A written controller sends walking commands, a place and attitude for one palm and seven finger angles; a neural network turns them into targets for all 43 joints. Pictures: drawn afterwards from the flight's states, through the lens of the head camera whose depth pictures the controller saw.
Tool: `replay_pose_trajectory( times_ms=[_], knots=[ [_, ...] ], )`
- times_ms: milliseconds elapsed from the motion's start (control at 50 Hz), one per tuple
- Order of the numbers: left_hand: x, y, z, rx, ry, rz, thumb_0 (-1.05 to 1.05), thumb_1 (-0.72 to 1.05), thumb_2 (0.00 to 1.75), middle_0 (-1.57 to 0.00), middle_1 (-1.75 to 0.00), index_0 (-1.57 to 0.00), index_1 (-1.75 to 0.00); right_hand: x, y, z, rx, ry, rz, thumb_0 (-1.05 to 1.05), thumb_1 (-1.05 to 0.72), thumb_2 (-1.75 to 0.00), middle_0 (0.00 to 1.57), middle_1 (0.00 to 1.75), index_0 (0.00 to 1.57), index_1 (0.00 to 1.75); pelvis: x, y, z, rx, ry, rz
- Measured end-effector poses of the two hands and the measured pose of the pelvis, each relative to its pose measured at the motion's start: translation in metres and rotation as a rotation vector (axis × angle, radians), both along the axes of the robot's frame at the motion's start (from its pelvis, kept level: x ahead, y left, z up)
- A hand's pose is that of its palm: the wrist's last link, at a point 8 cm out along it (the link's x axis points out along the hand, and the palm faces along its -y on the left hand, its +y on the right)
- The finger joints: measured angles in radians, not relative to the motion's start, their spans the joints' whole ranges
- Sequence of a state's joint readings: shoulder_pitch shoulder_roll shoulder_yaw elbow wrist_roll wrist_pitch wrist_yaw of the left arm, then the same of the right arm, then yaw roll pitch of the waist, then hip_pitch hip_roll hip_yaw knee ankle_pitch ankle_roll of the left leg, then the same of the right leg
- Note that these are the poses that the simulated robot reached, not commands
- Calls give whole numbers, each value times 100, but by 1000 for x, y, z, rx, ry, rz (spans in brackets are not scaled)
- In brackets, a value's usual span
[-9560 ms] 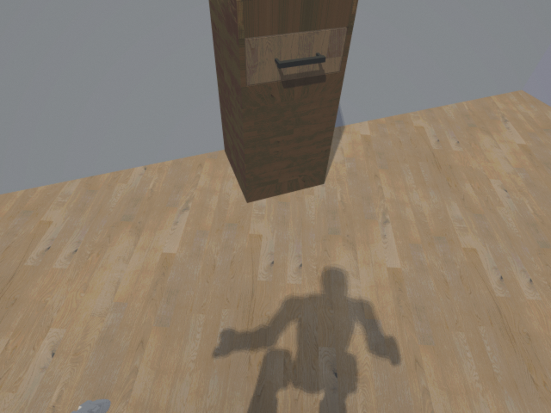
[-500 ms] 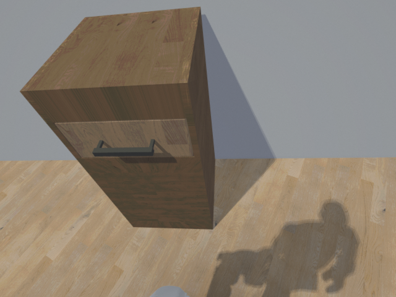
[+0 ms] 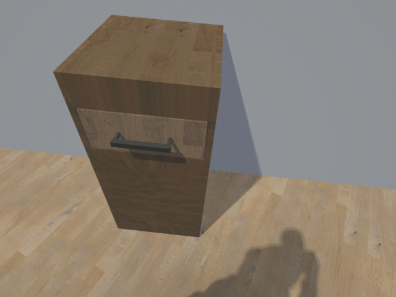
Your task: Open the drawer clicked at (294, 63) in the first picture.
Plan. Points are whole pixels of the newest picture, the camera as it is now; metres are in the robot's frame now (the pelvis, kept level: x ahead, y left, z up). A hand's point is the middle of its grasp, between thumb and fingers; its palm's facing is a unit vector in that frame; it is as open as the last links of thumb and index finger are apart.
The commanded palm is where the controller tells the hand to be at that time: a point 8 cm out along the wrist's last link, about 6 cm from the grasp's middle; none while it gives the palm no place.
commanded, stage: come to a stop and stand still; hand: left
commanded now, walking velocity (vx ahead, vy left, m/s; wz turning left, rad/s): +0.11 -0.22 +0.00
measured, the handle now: (142, 141) +0.56 +0.21 -0.06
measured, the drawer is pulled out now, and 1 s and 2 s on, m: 0.00 0.00 0.00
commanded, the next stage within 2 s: look again from close up in 0.84 s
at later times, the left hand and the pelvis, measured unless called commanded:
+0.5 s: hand out of the picture +0.12 +0.15 -0.17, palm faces +0.06 -0.97 -0.23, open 7.2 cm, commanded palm none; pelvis +0.06 -0.03 -0.01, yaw +2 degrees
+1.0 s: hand out of the picture +0.04 +0.14 -0.18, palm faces +0.05 -0.98 -0.19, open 7.4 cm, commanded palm none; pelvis +0.06 -0.03 +0.00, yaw +1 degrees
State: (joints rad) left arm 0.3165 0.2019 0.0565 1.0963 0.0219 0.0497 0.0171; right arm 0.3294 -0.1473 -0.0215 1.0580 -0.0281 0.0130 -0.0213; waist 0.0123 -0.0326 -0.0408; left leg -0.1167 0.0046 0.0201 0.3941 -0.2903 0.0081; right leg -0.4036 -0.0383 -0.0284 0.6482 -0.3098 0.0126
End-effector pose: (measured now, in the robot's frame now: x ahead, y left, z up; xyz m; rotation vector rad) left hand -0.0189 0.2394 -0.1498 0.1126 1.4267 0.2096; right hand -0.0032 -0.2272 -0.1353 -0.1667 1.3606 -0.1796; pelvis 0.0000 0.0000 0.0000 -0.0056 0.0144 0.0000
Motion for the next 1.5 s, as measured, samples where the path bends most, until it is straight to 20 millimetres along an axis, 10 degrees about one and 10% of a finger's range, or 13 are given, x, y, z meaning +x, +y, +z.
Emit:
replay_pose_trajectory(
  times_ms=[160,320,520,640,820,1020,1500],
  knots=[
    [25,-7,-3,-47,20,-35,0,91,90,-20,-30,-19,-30,-31,38,2,42,114,-57,0,-91,-90,20,30,20,30,19,4,3,13,23,-13],
    [85,-24,1,12,-15,-100,1,93,90,-20,-30,-19,-30,-49,33,-15,105,232,-134,0,-90,-90,20,30,20,30,39,-15,-7,22,17,-23],
    [126,-44,7,36,-148,-45,-1,94,90,-20,-30,-20,-30,11,-7,-24,75,175,-54,0,-91,-90,20,30,20,30,60,-30,-7,-1,-7,28],
    [120,-45,5,32,-121,-27,-2,96,90,-20,-30,-20,-30,64,-19,-20,40,63,-9,0,-91,-90,20,30,20,30,70,-34,-4,4,-4,19],
    [84,-47,4,14,-24,-15,-1,93,90,-20,-30,-20,-30,90,-29,-16,12,6,16,1,-92,-90,20,30,20,30,71,-32,-2,4,-12,10],
    [54,-50,2,-15,-8,-32,0,91,90,-20,-30,-20,-30,72,-23,-14,16,5,24,1,-92,-90,20,30,20,30,56,-24,-4,-3,-13,15],
    [28,30,-5,-26,-92,-83,0,91,90,-20,-30,-19,-30,4,53,-4,10,-27,0,0,-91,-90,20,30,20,30,4,49,-4,-5,-55,-14]
  ],
)
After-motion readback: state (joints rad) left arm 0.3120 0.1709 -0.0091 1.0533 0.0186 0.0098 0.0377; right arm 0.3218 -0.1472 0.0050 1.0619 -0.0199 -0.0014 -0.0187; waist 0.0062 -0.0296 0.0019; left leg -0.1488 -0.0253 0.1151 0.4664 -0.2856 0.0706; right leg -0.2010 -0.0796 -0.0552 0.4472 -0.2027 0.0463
